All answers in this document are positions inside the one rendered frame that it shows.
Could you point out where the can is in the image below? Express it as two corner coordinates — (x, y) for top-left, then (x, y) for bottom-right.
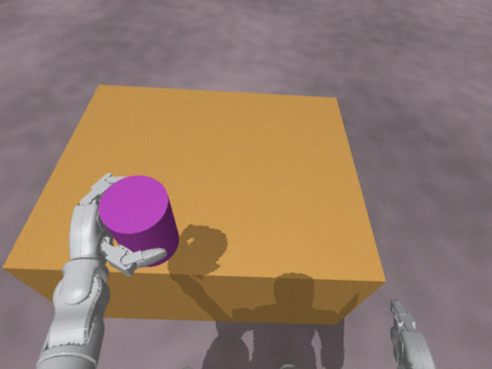
(98, 175), (179, 267)

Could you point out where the left robot hand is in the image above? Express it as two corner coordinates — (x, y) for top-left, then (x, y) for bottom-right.
(68, 173), (167, 277)

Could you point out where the right robot hand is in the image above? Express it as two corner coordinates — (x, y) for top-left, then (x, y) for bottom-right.
(391, 299), (436, 369)

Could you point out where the left robot arm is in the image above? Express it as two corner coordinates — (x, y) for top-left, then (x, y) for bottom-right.
(36, 258), (111, 369)

